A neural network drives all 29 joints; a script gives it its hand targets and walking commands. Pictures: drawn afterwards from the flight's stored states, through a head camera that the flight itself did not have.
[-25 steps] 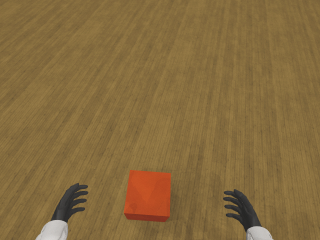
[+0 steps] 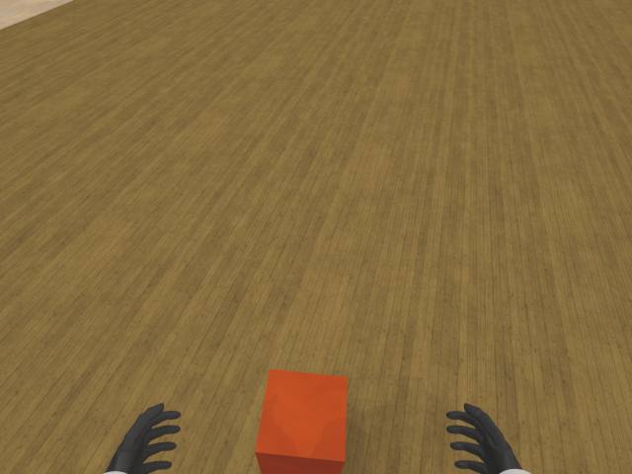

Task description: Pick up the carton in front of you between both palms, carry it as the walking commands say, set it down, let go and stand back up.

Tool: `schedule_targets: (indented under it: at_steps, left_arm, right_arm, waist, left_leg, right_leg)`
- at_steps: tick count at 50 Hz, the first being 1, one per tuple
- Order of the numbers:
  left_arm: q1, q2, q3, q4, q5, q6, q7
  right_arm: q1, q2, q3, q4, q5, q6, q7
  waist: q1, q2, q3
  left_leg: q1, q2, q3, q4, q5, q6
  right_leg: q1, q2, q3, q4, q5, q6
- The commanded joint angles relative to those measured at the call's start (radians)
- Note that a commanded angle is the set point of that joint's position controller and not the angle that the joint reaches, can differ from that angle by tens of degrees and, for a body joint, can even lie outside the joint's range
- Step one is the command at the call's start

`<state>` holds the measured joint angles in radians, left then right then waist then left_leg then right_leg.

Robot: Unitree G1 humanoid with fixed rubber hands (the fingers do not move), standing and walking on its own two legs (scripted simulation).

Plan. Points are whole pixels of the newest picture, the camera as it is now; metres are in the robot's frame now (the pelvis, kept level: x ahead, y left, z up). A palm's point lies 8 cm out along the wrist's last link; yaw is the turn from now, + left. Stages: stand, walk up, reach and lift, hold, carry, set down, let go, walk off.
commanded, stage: stand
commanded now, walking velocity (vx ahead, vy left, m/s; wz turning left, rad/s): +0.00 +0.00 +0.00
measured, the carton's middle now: (303, 427) +0.38 +0.01 -0.65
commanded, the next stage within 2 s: none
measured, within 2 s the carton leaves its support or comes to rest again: neither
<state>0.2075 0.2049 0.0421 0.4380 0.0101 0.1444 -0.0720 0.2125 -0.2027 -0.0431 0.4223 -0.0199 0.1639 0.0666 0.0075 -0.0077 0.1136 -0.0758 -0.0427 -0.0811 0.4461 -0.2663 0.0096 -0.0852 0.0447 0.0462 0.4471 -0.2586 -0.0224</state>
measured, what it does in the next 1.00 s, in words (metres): stands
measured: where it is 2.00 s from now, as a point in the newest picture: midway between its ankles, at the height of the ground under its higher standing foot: outside the picture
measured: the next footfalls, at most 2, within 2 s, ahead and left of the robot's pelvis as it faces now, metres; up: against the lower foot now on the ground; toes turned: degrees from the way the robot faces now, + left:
none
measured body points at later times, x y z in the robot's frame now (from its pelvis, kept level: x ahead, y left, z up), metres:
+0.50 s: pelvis +0.02 +0.00 +0.00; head +0.02 +0.01 +0.45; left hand +0.15 +0.30 -0.10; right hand +0.18 -0.29 -0.09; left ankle -0.01 +0.12 -0.74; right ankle +0.00 -0.11 -0.74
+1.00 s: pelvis +0.01 +0.01 +0.00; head +0.00 +0.01 +0.45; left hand +0.13 +0.32 -0.10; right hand +0.15 -0.29 -0.10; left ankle -0.01 +0.12 -0.74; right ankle +0.00 -0.11 -0.74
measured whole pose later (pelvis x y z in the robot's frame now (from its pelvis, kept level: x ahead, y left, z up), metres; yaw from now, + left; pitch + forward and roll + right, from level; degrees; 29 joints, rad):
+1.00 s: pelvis +0.01 +0.01 +0.00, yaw +0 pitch -2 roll +0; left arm 0.14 0.36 0.03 0.93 0.02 0.00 0.02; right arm 0.14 -0.36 -0.01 0.89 -0.03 -0.01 -0.04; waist 0.02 -0.01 0.00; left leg -0.11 -0.06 -0.08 0.40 -0.25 0.02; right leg -0.12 0.03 0.05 0.41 -0.25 -0.01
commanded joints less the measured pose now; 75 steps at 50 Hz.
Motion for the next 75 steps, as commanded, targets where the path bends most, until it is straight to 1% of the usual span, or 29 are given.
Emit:
schedule_targets:
  at_steps: [1,2,3,5,6,9,11,12,17,20,22,27,28,31,33,36,42,43,45,48,50,51,54,58,63,68,71,72,75]
  left_arm:
    - [-0.066,0.178,0.087,-0.111,0.02,-0.07,0.026]
    - [-0.018,0.238,0.08,0.051,0.023,-0.079,0.066]
    - [-0.03,0.241,0.074,0.073,0.034,-0.099,0.083]
    - [-0.003,0.216,0.059,0.063,0.04,-0.107,0.09]
    - [-0.025,0.211,0.043,0.081,0.044,-0.119,0.094]
    - [-0.081,0.19,0.048,0.11,0.028,-0.139,0.081]
    - [-0.057,0.216,0.051,0.153,0.025,-0.147,0.084]
    - [-0.026,0.225,0.046,0.147,0.031,-0.147,0.085]
    - [-0.024,0.267,0.058,0.227,0.028,-0.164,0.097]
    - [-0.048,0.271,0.047,0.248,0.026,-0.153,0.098]
    - [-0.035,0.237,0.028,0.259,0.018,-0.17,0.093]
    - [-0.059,0.29,0.027,0.3,0.011,-0.156,0.096]
    - [-0.06,0.274,0.028,0.322,0.009,-0.158,0.098]
    - [-0.04,0.272,0.026,0.352,0.003,-0.164,0.099]
    - [-0.098,0.278,0.023,0.347,0.019,-0.158,0.102]
    - [-0.08,0.288,0.025,0.376,0.016,-0.159,0.099]
    - [-0.109,0.289,0.023,0.397,0.016,-0.159,0.095]
    - [-0.118,0.277,0.019,0.416,0.014,-0.16,0.094]
    - [-0.094,0.308,0.018,0.44,0.01,-0.156,0.089]
    - [-0.113,0.299,0.019,0.437,0.01,-0.158,0.091]
    - [-0.1,0.308,0.017,0.458,0.012,-0.16,0.092]
    - [-0.1,0.31,0.019,0.451,0.002,-0.166,0.089]
    - [-0.1,0.301,0.011,0.48,0.006,-0.155,0.089]
    - [-0.104,0.316,0.014,0.502,0.011,-0.164,0.085]
    - [-0.144,0.306,0.012,0.501,0.013,-0.16,0.085]
    - [-0.082,0.321,0.003,0.54,0.007,-0.168,0.09]
    - [-0.114,0.327,0.016,0.523,0.014,-0.165,0.088]
    - [-0.097,0.347,0.02,0.54,0.013,-0.166,0.087]
    - [-0.114,0.336,0.007,0.553,0.005,-0.169,0.084]
  right_arm:
    - [-0.074,-0.112,-0.053,-0.117,-0.026,0.032,-0.04]
    - [-0.077,-0.201,-0.048,0.025,-0.013,-0.041,-0.076]
    - [-0.075,-0.192,-0.044,0.051,-0.025,-0.072,-0.09]
    - [-0.032,-0.221,-0.043,0.074,-0.03,-0.114,-0.087]
    - [-0.031,-0.197,-0.038,0.091,-0.028,-0.128,-0.085]
    - [-0.076,-0.229,-0.047,0.136,-0.022,-0.157,-0.081]
    - [-0.097,-0.217,-0.041,0.149,-0.022,-0.157,-0.082]
    - [-0.056,-0.246,-0.049,0.154,-0.025,-0.162,-0.087]
    - [-0.059,-0.273,-0.035,0.213,-0.019,-0.169,-0.094]
    - [-0.056,-0.279,-0.029,0.228,-0.011,-0.18,-0.088]
    - [-0.057,-0.265,-0.023,0.264,-0.018,-0.189,-0.091]
    - [-0.074,-0.296,-0.023,0.312,-0.016,-0.191,-0.095]
    - [-0.079,-0.3,-0.019,0.31,-0.016,-0.19,-0.093]
    - [-0.101,-0.272,-0.008,0.323,0.0,-0.185,-0.103]
    - [-0.115,-0.275,-0.008,0.345,-0.007,-0.188,-0.107]
    - [-0.098,-0.293,-0.015,0.358,-0.008,-0.187,-0.104]
    - [-0.123,-0.295,-0.005,0.373,-0.005,-0.195,-0.111]
    - [-0.118,-0.309,-0.007,0.396,-0.009,-0.191,-0.109]
    - [-0.129,-0.308,-0.006,0.392,-0.003,-0.191,-0.105]
    - [-0.114,-0.309,0.007,0.415,-0.009,-0.192,-0.109]
    - [-0.12,-0.329,-0.001,0.428,-0.007,-0.194,-0.106]
    - [-0.13,-0.308,0.006,0.439,-0.006,-0.19,-0.109]
    - [-0.129,-0.319,0.002,0.447,-0.007,-0.196,-0.103]
    - [-0.126,-0.326,0.009,0.475,-0.002,-0.194,-0.1]
    - [-0.137,-0.318,0.01,0.478,-0.004,-0.192,-0.096]
    - [-0.113,-0.343,0.0,0.508,0.004,-0.19,-0.087]
    - [-0.121,-0.355,0.006,0.521,0.006,-0.187,-0.093]
    - [-0.109,-0.338,0.005,0.518,-0.004,-0.189,-0.095]
    - [-0.124,-0.333,0.014,0.516,0.002,-0.193,-0.09]
  waist:
    - [0.011,0.059,-0.134]
    - [0.027,0.051,-0.122]
    - [0.012,-0.02,-0.1]
    - [0.005,0.003,-0.086]
    - [-0.012,-0.066,-0.021]
    - [0.0,0.025,-0.11]
    - [0.008,-0.025,-0.112]
    - [-0.015,0.024,-0.145]
    - [0.007,0.031,-0.176]
    - [-0.011,-0.033,-0.193]
    - [0.004,0.065,-0.16]
    - [-0.006,-0.09,-0.18]
    - [0.005,0.005,-0.192]
    - [0.007,0.076,-0.184]
    - [-0.005,-0.007,-0.151]
    - [0.013,0.044,-0.193]
    - [0.007,-0.022,-0.158]
    - [0.027,-0.001,-0.124]
    - [0.001,0.07,-0.138]
    - [0.018,-0.006,-0.128]
    - [0.001,0.056,-0.168]
    - [0.028,-0.023,-0.137]
    - [0.012,0.027,-0.058]
    - [0.007,-0.016,-0.109]
    - [-0.007,0.021,-0.037]
    - [0.008,-0.04,-0.088]
    - [0.011,0.048,-0.095]
    - [0.016,-0.007,-0.098]
    - [0.007,0.025,-0.09]
  left_leg:
    - [-0.053,0.007,0.043,-0.021,0.15,-0.008]
    - [-0.193,0.039,-0.001,-0.015,0.03,-0.018]
    - [-0.169,0.054,-0.018,-0.002,-0.045,-0.008]
    - [-0.117,0.039,-0.045,-0.009,-0.047,-0.016]
    - [-0.13,0.056,-0.049,-0.029,-0.063,-0.012]
    - [-0.163,0.076,-0.083,-0.021,0.026,-0.006]
    - [-0.167,0.088,-0.081,-0.02,0.055,-0.006]
    - [-0.121,0.078,-0.072,-0.02,0.094,-0.012]
    - [-0.107,0.09,-0.093,-0.026,0.21,-0.015]
    - [-0.039,0.093,-0.078,0.029,0.27,0.003]
    - [-0.077,0.101,-0.101,-0.007,0.315,0.003]
    - [-0.044,0.095,-0.076,0.002,0.343,0.01]
    - [-0.05,0.093,-0.075,0.013,0.397,0.007]
    - [-0.036,0.115,-0.096,-0.017,0.4,0.011]
    - [-0.06,0.113,-0.091,-0.052,0.371,0.002]
    - [-0.036,0.101,-0.076,-0.043,0.422,-0.009]
    - [-0.036,0.115,-0.102,-0.092,0.347,0.004]
    - [-0.07,0.115,-0.111,-0.085,0.332,0.008]
    - [-0.035,0.115,-0.097,-0.077,0.314,0.008]
    - [-0.059,0.115,-0.111,-0.119,0.247,0.01]
    - [-0.041,0.109,-0.095,-0.093,0.286,0.004]
    - [-0.066,0.108,-0.118,-0.121,0.277,-0.003]
    - [-0.048,0.119,-0.108,-0.127,0.221,0.018]
    - [-0.07,0.118,-0.123,-0.134,0.146,0.018]
    - [-0.091,0.118,-0.124,-0.153,0.112,0.023]
    - [-0.06,0.121,-0.119,-0.141,0.121,0.022]
    - [-0.057,0.108,-0.11,-0.163,0.131,0.008]
    - [-0.077,0.108,-0.125,-0.17,0.144,0.009]
    - [-0.046,0.119,-0.117,-0.137,0.165,0.012]
  right_leg:
    - [0.033,-0.007,-0.019,-0.011,0.103,0.035]
    - [-0.055,-0.076,0.034,-0.039,0.048,0.036]
    - [-0.1,-0.084,0.049,-0.054,-0.028,0.035]
    - [-0.169,-0.078,0.077,-0.09,-0.11,0.022]
    - [-0.232,-0.089,0.101,-0.086,-0.149,0.018]
    - [-0.134,-0.085,0.075,-0.04,-0.004,0.015]
    - [-0.154,-0.08,0.076,-0.026,0.057,0.029]
    - [-0.132,-0.098,0.084,-0.035,0.075,0.022]
    - [-0.067,-0.102,0.082,-0.013,0.183,0.022]
    - [-0.11,-0.105,0.078,-0.031,0.266,0.017]
    - [-0.079,-0.107,0.083,-0.026,0.236,0.004]
    - [-0.055,-0.122,0.076,-0.031,0.373,0.01]
    - [-0.021,-0.134,0.094,-0.039,0.44,0.014]
    - [-0.019,-0.13,0.092,-0.041,0.359,0.003]
    - [-0.023,-0.109,0.083,-0.047,0.322,0.018]
    - [-0.005,-0.109,0.064,-0.027,0.326,0.012]
    - [-0.032,-0.118,0.082,-0.059,0.245,0.005]
    - [-0.028,-0.118,0.084,-0.07,0.216,0.008]
    - [-0.026,-0.132,0.103,-0.087,0.236,0.001]
    - [-0.017,-0.122,0.1,-0.091,0.184,0.0]
    - [0.003,-0.128,0.102,-0.116,0.202,0.001]
    - [0.017,-0.128,0.112,-0.09,0.217,0.008]
    - [-0.055,-0.125,0.119,-0.126,0.169,0.005]
    - [-0.02,-0.145,0.129,-0.151,0.094,-0.01]
    - [-0.062,-0.135,0.122,-0.154,0.071,-0.005]
    - [-0.048,-0.135,0.122,-0.177,0.061,0.001]
    - [-0.025,-0.134,0.128,-0.175,0.11,0.0]
    - [0.008,-0.131,0.105,-0.143,0.098,0.008]
    - [-0.027,-0.139,0.108,-0.159,0.145,0.011]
